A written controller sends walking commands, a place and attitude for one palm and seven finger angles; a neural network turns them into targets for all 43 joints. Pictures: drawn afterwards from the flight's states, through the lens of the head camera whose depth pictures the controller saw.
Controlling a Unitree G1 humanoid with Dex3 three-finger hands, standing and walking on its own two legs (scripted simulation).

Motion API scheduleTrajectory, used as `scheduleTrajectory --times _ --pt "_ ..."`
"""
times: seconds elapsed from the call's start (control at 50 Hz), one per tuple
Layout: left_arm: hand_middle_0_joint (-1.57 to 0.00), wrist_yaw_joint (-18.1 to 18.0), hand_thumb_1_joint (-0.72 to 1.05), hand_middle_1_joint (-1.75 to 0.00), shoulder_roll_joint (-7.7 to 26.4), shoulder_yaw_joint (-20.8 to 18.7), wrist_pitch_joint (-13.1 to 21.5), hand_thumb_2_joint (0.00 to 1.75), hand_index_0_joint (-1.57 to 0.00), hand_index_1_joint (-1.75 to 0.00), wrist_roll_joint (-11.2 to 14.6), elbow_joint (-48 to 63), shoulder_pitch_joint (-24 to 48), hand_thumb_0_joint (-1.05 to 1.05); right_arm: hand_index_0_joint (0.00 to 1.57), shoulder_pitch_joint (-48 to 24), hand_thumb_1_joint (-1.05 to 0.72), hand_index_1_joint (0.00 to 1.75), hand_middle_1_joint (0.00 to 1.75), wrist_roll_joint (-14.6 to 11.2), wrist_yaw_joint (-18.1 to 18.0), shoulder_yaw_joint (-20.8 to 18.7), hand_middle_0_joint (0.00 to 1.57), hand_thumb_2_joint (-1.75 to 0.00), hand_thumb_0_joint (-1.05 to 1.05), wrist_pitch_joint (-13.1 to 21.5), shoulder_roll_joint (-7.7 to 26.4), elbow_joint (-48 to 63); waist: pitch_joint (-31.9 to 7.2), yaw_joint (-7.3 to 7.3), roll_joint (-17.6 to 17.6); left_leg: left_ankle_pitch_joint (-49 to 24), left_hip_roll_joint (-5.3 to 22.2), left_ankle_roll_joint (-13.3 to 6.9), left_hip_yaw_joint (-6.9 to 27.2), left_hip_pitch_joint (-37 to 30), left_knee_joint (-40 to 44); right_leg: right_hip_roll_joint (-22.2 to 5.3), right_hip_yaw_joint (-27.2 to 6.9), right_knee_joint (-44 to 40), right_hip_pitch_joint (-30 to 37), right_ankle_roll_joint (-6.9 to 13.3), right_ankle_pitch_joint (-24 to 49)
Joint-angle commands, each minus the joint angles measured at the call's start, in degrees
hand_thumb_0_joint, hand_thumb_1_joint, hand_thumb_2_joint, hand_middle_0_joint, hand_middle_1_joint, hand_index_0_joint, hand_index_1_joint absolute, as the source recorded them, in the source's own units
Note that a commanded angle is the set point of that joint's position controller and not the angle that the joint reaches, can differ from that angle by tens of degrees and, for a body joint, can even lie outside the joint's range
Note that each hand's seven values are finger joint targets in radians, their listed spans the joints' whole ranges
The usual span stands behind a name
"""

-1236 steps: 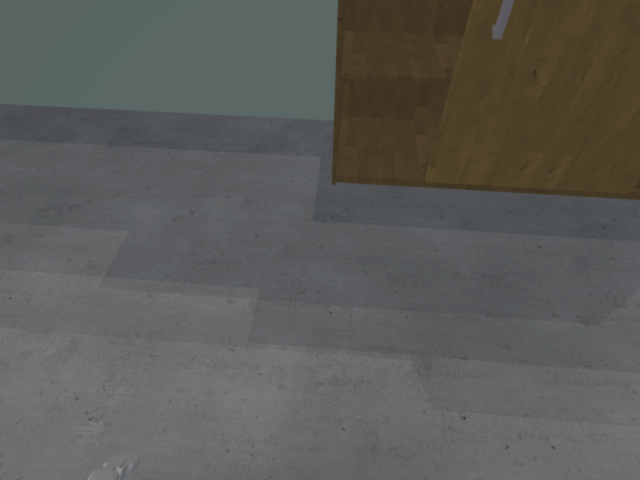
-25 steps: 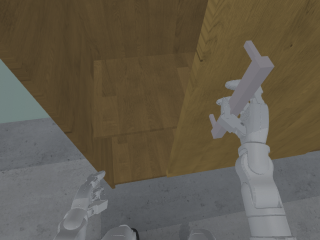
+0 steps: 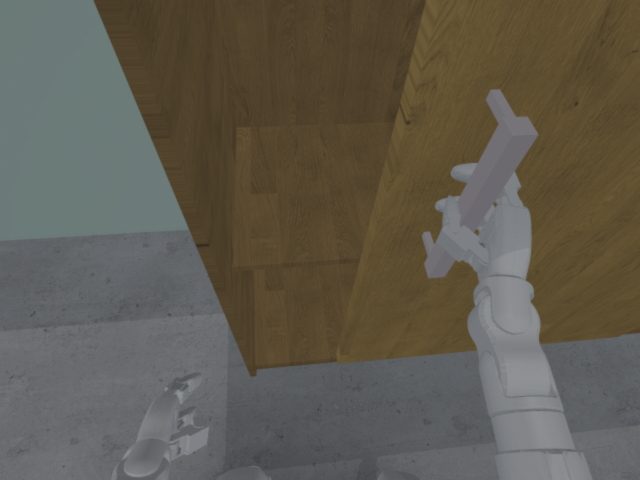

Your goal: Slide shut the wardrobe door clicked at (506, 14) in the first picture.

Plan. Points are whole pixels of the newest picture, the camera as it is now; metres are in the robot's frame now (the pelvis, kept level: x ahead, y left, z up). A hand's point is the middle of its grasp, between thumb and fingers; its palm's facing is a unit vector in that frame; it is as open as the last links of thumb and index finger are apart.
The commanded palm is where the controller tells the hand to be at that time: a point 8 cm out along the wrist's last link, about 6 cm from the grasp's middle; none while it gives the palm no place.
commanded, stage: step sideways, sliding the door along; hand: right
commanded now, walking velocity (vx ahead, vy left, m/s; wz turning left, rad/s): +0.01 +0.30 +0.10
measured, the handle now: (460, 200) +0.42 -0.17 +0.10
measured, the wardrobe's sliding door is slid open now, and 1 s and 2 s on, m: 0.24 0.07 0.00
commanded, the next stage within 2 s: stop walking and hold the door there in 1.84 s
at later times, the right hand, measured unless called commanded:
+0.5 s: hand (391, 231) +0.36 -0.08 +0.11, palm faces +0.25 +0.97 -0.06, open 6.1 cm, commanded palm +0.33 -0.05 +0.11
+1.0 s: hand (294, 235) +0.35 +0.03 +0.11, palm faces +0.31 +0.95 -0.05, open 6.2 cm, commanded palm +0.32 +0.06 +0.11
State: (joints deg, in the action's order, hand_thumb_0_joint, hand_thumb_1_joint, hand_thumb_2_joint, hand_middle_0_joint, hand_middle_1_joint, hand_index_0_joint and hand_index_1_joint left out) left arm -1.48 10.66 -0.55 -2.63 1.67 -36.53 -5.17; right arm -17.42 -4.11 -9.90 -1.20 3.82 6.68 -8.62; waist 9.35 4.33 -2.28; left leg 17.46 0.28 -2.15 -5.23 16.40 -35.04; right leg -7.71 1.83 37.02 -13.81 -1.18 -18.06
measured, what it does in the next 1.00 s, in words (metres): steps to the left: left foot, then right foot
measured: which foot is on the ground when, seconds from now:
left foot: down 0.00-0.02, up 0.04-0.24, down 0.26-0.44, up 0.46-0.68, down 0.70-0.88, up 0.90-1.00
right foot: down 0.00-0.28, up 0.30-0.40, down 0.42-0.72, up 0.74-0.84, down 0.86-1.00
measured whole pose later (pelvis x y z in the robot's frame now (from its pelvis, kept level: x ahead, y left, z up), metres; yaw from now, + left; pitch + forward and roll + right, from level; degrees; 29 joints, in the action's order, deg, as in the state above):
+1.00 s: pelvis -0.01 +0.23 +0.01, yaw +2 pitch -3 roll +2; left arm -0.1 11.6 -2.1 -2.0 1.7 -35.6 -8.5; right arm -17.8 -6.4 -9.1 -7.0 2.7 11.9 -11.9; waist 9.6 6.1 -1.2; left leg 23.6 -0.3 0.7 -4.0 23.4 -54.1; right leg -11.0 1.5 29.4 -9.8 -5.8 -16.4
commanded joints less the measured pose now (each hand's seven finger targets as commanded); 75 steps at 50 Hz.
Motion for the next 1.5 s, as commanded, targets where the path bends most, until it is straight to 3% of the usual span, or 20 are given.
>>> scheduleTrajectory --times 0.0,0.04,0.18,0.28,0.32,0.38,0.4,0.44,0.58,0.66,0.74,0.82,0.86,0.92,1.04,1.08,1.16,1.24,1.3,1.48 --pt "-0.2 0.0 0.9 -0.3 8.0 -3.7 2.7 0.9 -0.2 -0.3 -1.1 9.2 3.4 0.0 0.45 -24.0 -0.9 1.4 1.4 1.1 7.1 17.9 0.45 -0.9 0.0 7.3 -5.9 18.4 -25.8 -6.87 -11.1 -3.2 1.9 2.5 4.5 6.6 -19.5 -19.1 -14.6 -14.0 23.4 9.0 58.0" --pt "-0.2 1.2 0.9 -0.3 7.0 -2.8 2.2 0.9 -0.2 -0.3 -0.6 10.1 5.1 0.0 0.45 -24.4 -0.9 1.4 1.4 2.1 7.8 17.8 0.45 -0.9 0.0 6.1 -6.8 15.5 -21.9 -5.18 -9.9 8.7 1.5 2.9 6.8 13.8 -26.8 -21.8 -11.2 -13.3 22.7 13.0 52.4" --pt "-0.2 2.0 0.9 -0.3 7.7 -2.6 1.9 0.9 -0.2 -0.3 0.9 10.3 1.0 0.0 0.45 -29.4 -0.9 1.4 1.4 2.1 8.1 16.7 0.45 -0.9 0.0 5.2 -6.2 8.7 -22.8 -6.45 -12.7 0.8 -0.6 1.6 -1.3 0.1 -4.3 -14.3 0.7 -6.9 17.4 6.4 38.7" --pt "-0.2 0.4 0.9 -0.3 3.8 -1.5 2.1 0.9 -0.2 -0.3 1.7 8.6 2.5 0.0 0.45 -29.1 -0.9 1.4 1.4 2.3 6.7 11.3 0.45 -0.9 0.0 4.2 1.6 8.6 -24.0 -7.18 17.0 -42.6 13.7 -6.3 18.2 -13.7 13.9 3.1 2.9 13.4 -1.5 1.3 -10.2" --pt "-0.2 0.2 0.9 -0.3 6.6 -3.1 2.6 0.9 -0.2 -0.3 0.7 6.3 0.7 0.0 0.45 -27.4 -0.9 1.4 1.4 1.3 6.5 10.2 0.45 -0.9 0.0 4.4 1.2 7.7 -24.3 -5.6 21.0 -51.2 13.4 -8.2 18.3 -16.1 9.1 2.4 -1.0 16.2 -4.2 0.6 -13.1" --pt "-0.2 -1.1 0.9 -0.3 5.5 -1.6 2.8 0.9 -0.2 -0.3 0.3 5.4 1.9 0.0 0.45 -31.0 -0.9 1.4 1.4 0.7 5.7 12.4 0.45 -0.9 0.0 6.2 -1.6 13.7 -25.8 -8.72 2.8 -41.4 7.0 -2.0 6.7 -11.6 -9.1 -1.4 1.1 -20.4 11.0 1.6 19.1" --pt "-0.2 -0.9 0.9 -0.3 8.6 -3.3 2.9 0.9 -0.2 -0.3 -0.5 6.9 2.3 0.0 0.45 -29.7 -0.9 1.4 1.4 0.2 6.0 12.4 0.45 -0.9 0.0 7.0 -1.2 15.2 -24.2 -7.68 -10.8 -17.8 1.8 1.9 3.4 2.9 -18.2 -13.5 -12.0 -19.6 20.8 5.9 45.2" --pt "-0.2 1.5 0.9 -0.3 8.8 -3.0 2.6 0.9 -0.2 -0.3 0.7 9.5 3.7 0.0 0.45 -25.6 -0.9 1.4 1.4 0.0 7.1 11.5 0.45 -0.9 0.0 5.1 -1.7 10.5 -26.3 -4.49 -5.8 9.6 -0.6 3.1 9.1 11.7 -34.1 -24.1 -19.6 -18.0 21.1 14.0 40.4" --pt "-0.2 2.5 0.9 -0.3 8.9 -3.3 2.9 0.9 -0.2 -0.3 1.0 9.2 -1.2 0.0 0.45 -30.1 -0.9 1.4 1.4 1.2 7.5 13.7 0.45 -0.9 0.0 4.8 -3.5 8.5 -22.3 -6.17 -16.0 3.7 0.7 2.2 -0.1 5.2 -10.3 -14.9 1.7 -9.6 18.5 6.8 39.7" --pt "-0.2 2.0 0.9 -0.3 7.6 -2.4 2.9 0.9 -0.2 -0.3 2.3 10.4 -0.3 0.0 0.45 -29.8 -0.9 1.4 1.4 1.5 7.3 11.9 0.45 -0.9 0.0 5.7 0.4 11.8 -24.3 -6.25 -6.8 -15.7 -0.4 2.5 -1.8 -8.4 8.8 -8.7 3.5 1.6 15.3 3.4 28.2" --pt "-0.2 0.6 0.9 -0.3 7.6 -3.8 3.3 0.9 -0.2 -0.3 1.4 6.4 -0.4 0.0 0.45 -21.8 -0.9 1.4 1.4 0.6 5.8 4.7 0.45 -0.9 0.0 4.1 7.1 8.1 -24.3 -5.56 22.2 -47.7 13.2 -6.6 18.1 -15.4 10.4 3.1 0.3 19.7 -4.4 0.5 -12.9" --pt "-0.2 -0.6 0.9 -0.3 5.7 -1.9 3.6 0.9 -0.2 -0.3 0.5 5.8 0.9 0.0 0.45 -26.5 -0.9 1.4 1.4 0.2 5.4 8.7 0.45 -0.9 0.0 5.9 2.1 16.5 -25.5 -7.96 6.1 -41.1 8.4 -2.3 6.9 -12.4 -5.8 0.0 2.3 -17.4 7.8 1.2 13.2" --pt "-0.2 0.1 0.9 -0.3 9.7 -4.2 2.9 0.9 -0.2 -0.3 -0.6 8.8 2.4 0.0 0.45 -23.2 -0.9 1.4 1.4 0.3 6.0 9.3 0.45 -0.9 0.0 6.6 2.1 19.5 -24.0 -5.46 -16.4 6.6 2.0 3.1 3.5 11.4 -21.2 -21.2 -17.9 -16.1 24.1 8.7 54.4" --pt "-0.2 1.4 0.9 -0.3 7.8 -3.3 3.1 0.9 -0.2 -0.3 0.1 9.0 3.1 0.0 0.45 -23.8 -0.9 1.4 1.4 0.5 7.3 11.5 0.45 -0.9 0.0 6.0 -0.9 18.7 -20.9 -5.03 -11.1 8.0 3.1 2.9 6.6 14.9 -24.2 -20.0 -10.6 -13.8 20.8 12.5 44.7" --pt "-0.2 2.9 0.9 -0.3 8.9 -3.5 4.1 0.9 -0.2 -0.3 0.7 10.6 -1.0 0.0 0.45 -21.8 -0.9 1.4 1.4 1.5 7.2 11.4 0.45 -0.9 0.0 5.7 -0.5 16.5 -23.2 -6.12 -14.3 -2.4 -0.5 2.3 -1.0 -0.5 -0.5 -13.1 1.1 -5.6 18.2 4.9 37.4" --pt "-0.2 2.6 0.9 -0.3 8.3 -2.9 4.5 0.9 -0.2 -0.3 1.3 11.2 -1.0 0.0 0.45 -20.6 -0.9 1.4 1.4 1.6 7.3 10.5 0.45 -0.9 0.0 6.0 0.8 17.1 -23.2 -6.11 -7.8 -14.0 -0.9 2.4 -1.6 -6.8 8.0 -9.0 2.3 -0.7 14.4 2.8 28.5" --pt "-0.2 0.9 0.9 -0.3 7.3 -3.9 5.3 0.9 -0.2 -0.3 1.5 8.6 0.6 0.0 0.45 -13.1 -0.9 1.4 1.4 0.7 6.1 6.0 0.45 -0.9 0.0 4.1 6.1 14.4 -22.9 -5.24 20.6 -47.6 14.0 -6.6 18.8 -14.0 10.0 4.3 0.2 18.5 -6.1 0.6 -14.9" --pt "-0.2 -0.3 0.9 -0.3 5.2 -2.0 4.9 0.9 -0.2 -0.3 0.0 7.5 0.1 0.0 0.45 -16.8 -0.9 1.4 1.4 0.5 5.6 9.7 0.45 -0.9 0.0 6.8 1.3 22.3 -25.7 -6.93 9.2 -47.1 10.6 -4.0 9.2 -15.6 -2.2 1.9 3.1 -11.8 2.5 0.8 4.2" --pt "-0.2 0.8 0.9 -0.3 9.0 -3.9 4.4 0.9 -0.2 -0.3 -0.3 11.5 1.9 0.0 0.45 -14.2 -0.9 1.4 1.4 0.1 6.9 12.2 0.45 -0.9 0.0 7.5 -1.5 24.1 -27.2 -4.4 -9.6 11.0 1.9 3.3 6.6 12.9 -21.9 -23.1 -19.6 -14.4 27.0 11.8 56.1" --pt "-0.2 3.0 0.9 -0.3 10.1 -3.8 5.2 0.9 -0.2 -0.3 0.6 11.6 -1.3 0.0 0.45 -13.6 -0.9 1.4 1.4 1.2 6.5 8.8 0.45 -0.9 0.0 5.6 1.9 19.9 -18.7 -6.34 -13.1 -0.8 0.1 3.0 0.0 2.3 -2.5 -14.4 0.3 -8.6 18.6 5.4 41.9"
